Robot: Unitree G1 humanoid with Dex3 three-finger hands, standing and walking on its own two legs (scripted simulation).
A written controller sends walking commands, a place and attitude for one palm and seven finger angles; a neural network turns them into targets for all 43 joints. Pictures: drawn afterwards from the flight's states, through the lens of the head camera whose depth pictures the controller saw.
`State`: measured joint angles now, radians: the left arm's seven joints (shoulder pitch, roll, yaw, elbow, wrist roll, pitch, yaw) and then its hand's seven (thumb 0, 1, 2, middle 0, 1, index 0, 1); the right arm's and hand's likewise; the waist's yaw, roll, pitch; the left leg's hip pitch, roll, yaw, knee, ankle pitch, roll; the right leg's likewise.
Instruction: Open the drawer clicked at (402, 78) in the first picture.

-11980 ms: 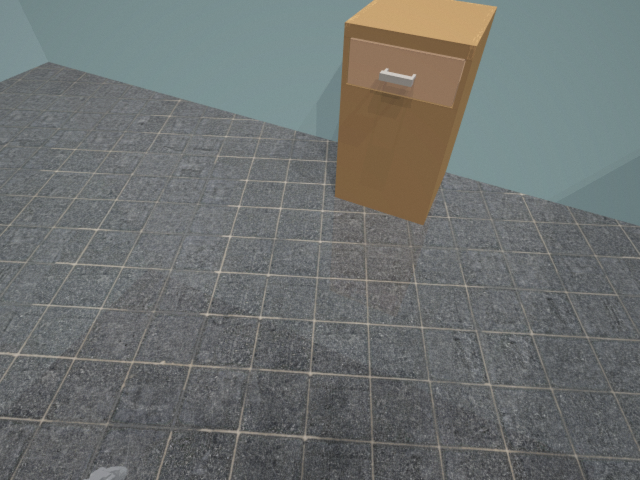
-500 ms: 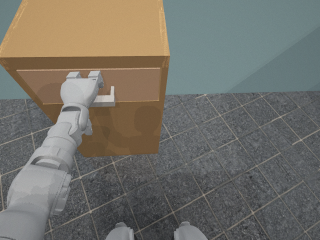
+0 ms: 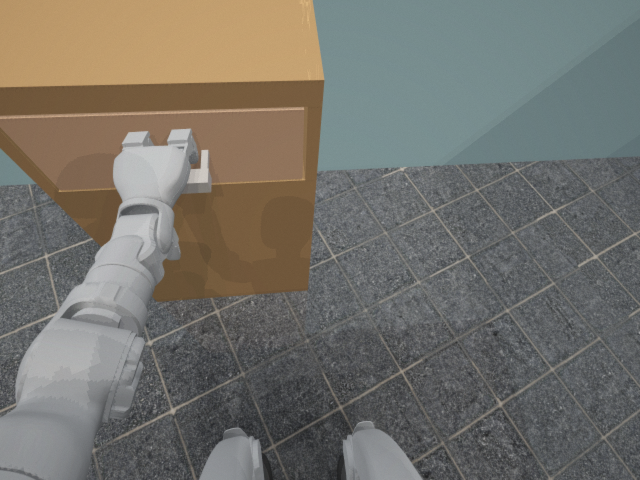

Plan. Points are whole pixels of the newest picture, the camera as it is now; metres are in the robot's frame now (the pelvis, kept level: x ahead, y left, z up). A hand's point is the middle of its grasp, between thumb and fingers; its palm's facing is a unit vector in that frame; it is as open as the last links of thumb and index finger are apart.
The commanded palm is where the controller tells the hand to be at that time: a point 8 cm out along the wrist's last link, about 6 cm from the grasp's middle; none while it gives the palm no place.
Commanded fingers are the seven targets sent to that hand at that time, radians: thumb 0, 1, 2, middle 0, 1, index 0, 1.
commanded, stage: lower the fingers behind the handle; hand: left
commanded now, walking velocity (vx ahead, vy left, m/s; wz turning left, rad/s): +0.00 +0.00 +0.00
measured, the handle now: (169, 170) +0.56 +0.17 -0.03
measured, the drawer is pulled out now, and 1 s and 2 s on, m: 0.00 0.00 0.00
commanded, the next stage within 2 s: close the thumb around the handle in 0.82 s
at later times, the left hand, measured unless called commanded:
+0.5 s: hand (169, 207) +0.50 +0.17 -0.05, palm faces -0.05 -0.03 -1.00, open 13.8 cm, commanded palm +0.49 +0.16 +0.00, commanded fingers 0.00 -0.50 0.30 -0.30 -1.20 -0.30 -1.20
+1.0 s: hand (167, 208) +0.50 +0.17 -0.05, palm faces -0.05 -0.03 -1.00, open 13.7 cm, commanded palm +0.49 +0.16 +0.00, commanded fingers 0.00 -0.22 0.42 -0.32 -1.23 -0.32 -1.23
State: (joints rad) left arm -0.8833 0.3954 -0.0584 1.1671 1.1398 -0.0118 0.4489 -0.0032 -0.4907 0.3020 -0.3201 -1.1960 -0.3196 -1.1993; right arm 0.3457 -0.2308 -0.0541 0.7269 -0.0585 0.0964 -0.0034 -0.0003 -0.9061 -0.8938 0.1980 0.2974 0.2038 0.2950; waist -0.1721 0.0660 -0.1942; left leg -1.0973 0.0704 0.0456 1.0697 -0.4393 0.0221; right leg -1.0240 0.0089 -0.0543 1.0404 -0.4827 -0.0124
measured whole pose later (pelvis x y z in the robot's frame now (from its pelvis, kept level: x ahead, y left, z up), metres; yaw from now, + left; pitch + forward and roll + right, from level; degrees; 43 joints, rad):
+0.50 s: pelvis -0.01 +0.00 -0.02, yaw +0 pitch +30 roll -3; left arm -0.91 0.43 -0.04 1.16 1.15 -0.01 0.46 0.00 -0.49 0.30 -0.32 -1.20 -0.32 -1.20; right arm 0.32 -0.23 -0.05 0.73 -0.06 0.07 0.00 0.00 -0.91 -0.89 0.20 0.30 0.20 0.29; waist -0.18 0.07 -0.20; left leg -1.24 0.08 0.02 1.19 -0.47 0.02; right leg -1.16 0.01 -0.07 1.16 -0.52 -0.02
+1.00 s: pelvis -0.01 +0.00 -0.02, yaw +0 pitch +29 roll -3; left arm -0.89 0.42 -0.05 1.15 1.14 0.00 0.47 0.00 -0.47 0.31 -0.32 -1.19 -0.32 -1.20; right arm 0.33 -0.23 -0.05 0.73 -0.06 0.08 0.00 0.00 -0.91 -0.89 0.20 0.30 0.20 0.30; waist -0.17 0.07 -0.20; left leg -1.22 0.07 0.03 1.18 -0.47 0.03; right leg -1.14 0.01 -0.06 1.15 -0.52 -0.01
